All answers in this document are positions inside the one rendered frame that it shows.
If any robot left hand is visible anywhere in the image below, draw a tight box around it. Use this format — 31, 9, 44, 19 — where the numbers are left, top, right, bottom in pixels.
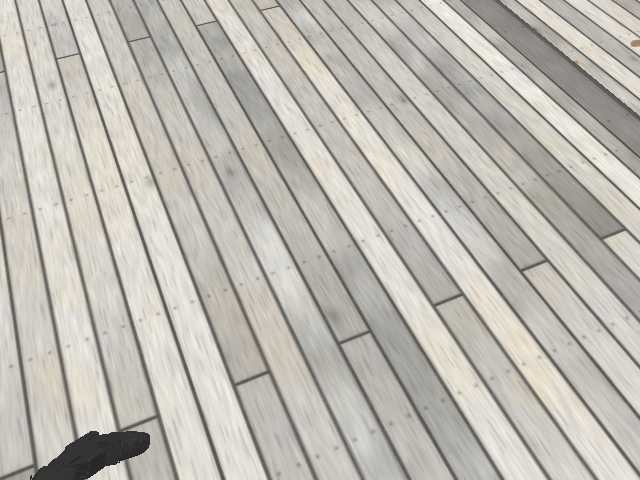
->
30, 431, 150, 480

